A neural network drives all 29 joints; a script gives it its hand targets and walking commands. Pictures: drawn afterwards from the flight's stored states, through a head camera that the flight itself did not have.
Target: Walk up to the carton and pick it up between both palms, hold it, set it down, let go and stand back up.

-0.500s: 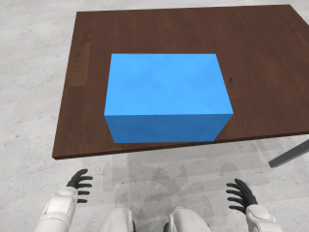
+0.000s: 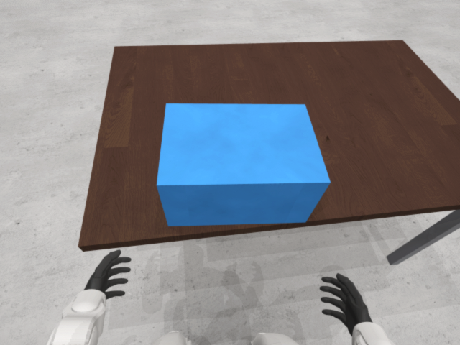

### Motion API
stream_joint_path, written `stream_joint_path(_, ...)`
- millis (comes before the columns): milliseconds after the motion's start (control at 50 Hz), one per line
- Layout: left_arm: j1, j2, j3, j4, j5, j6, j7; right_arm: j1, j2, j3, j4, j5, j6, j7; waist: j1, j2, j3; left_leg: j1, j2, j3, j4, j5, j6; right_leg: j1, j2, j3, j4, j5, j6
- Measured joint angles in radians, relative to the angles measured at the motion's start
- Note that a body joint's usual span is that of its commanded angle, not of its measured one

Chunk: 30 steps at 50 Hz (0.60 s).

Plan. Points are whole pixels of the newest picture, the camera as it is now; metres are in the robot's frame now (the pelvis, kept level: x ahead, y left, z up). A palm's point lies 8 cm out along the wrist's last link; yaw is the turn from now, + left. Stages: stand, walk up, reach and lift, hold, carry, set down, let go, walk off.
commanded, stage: reach and lift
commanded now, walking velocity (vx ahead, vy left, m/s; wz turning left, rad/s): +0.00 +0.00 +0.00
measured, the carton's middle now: (237, 164) +0.47 -0.03 -0.03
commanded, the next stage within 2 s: none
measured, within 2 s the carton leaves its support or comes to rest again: neither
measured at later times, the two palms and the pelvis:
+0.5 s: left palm (90, 298) +0.21 +0.23 -0.05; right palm (363, 303) +0.18 -0.23 -0.04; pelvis +0.01 +0.02 +0.01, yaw +0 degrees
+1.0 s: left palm (80, 285) +0.22 +0.25 -0.02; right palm (375, 262) +0.24 -0.26 -0.02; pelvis +0.05 +0.00 +0.02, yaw +1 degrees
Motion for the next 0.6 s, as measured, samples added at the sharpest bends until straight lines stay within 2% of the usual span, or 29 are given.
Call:
stream_joint_path(60,0.042,-0.026,0.009,0.001,0.01,-0.019,0.002,0.037,-0.014,0.02,0.004,0.014,-0.019,0.004,0.003,0.001,-0.009,0.072,-0.005,0.007,-0.078,0.031,0.0,0.071,0.001,0.006,-0.08,0.035,0.003)
stream_joint_path(140,0.126,-0.055,0.008,0.033,0.016,-0.06,0.013,0.106,-0.055,-0.001,0.003,0.005,-0.042,0.021,0.021,0.009,-0.031,0.143,-0.015,0.012,-0.151,0.059,0.004,0.142,-0.003,0.009,-0.154,0.064,0.008)
stream_joint_path(300,0.149,-0.038,-0.045,0.11,-0.047,-0.214,0.056,0.124,-0.071,-0.073,-0.041,-0.008,-0.064,0.057,0.054,0.003,-0.06,0.142,-0.032,0.006,-0.149,0.062,0.016,0.136,-0.02,0.003,-0.132,0.054,0.015)
stream_joint_path(460,0.052,-0.054,-0.082,0.149,-0.065,-0.298,0.081,0.021,-0.06,-0.054,0.04,0.039,-0.073,0.089,0.049,0.005,-0.077,0.138,-0.037,0.007,-0.134,0.051,0.02,0.136,-0.025,0.006,-0.124,0.048,0.021)
stream_joint_path(600,0.064,-0.076,-0.092,0.179,-0.069,-0.362,0.089,0.032,-0.098,-0.058,0.066,0.068,-0.121,0.096,0.046,0.021,-0.082,0.161,-0.041,0.018,-0.156,0.042,0.024,0.157,-0.027,0.018,-0.151,0.045,0.028)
